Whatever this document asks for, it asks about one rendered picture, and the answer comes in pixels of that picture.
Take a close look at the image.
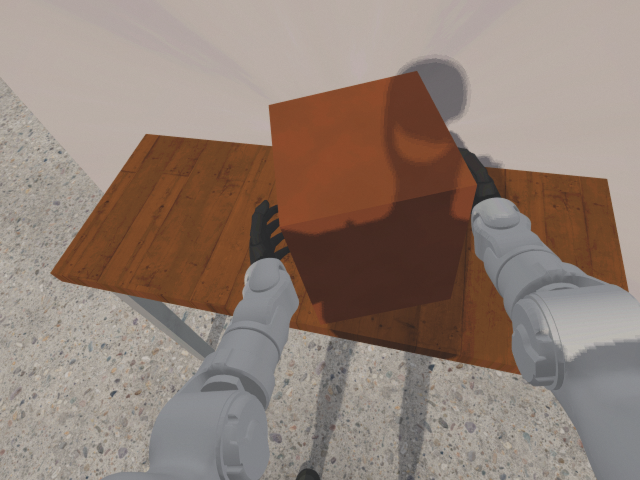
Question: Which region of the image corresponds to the left robot forearm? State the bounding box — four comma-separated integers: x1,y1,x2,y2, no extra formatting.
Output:
149,258,299,462

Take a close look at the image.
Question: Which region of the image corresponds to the robot right upper arm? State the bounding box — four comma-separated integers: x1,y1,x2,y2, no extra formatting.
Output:
512,284,640,480

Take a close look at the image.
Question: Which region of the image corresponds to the carton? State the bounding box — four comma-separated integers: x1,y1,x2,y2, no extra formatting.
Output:
269,71,477,325

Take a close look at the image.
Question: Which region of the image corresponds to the table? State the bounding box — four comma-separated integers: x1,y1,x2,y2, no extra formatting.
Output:
50,134,629,375

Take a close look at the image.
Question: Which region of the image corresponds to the robot right hand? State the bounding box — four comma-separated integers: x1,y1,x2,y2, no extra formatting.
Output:
458,147,501,214

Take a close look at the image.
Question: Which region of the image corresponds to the robot left hand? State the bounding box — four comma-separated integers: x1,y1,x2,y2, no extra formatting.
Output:
249,200,290,265

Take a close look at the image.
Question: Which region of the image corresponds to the robot left upper arm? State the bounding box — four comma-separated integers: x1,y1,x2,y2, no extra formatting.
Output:
100,390,270,480

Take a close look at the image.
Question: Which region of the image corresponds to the right robot forearm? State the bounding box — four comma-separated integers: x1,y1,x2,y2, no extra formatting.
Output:
471,198,640,321

